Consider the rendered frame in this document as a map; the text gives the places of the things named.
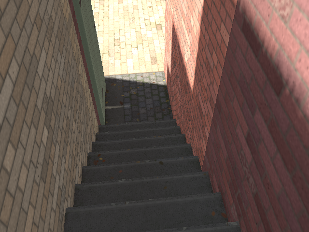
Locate stairs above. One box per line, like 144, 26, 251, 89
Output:
64, 120, 241, 232

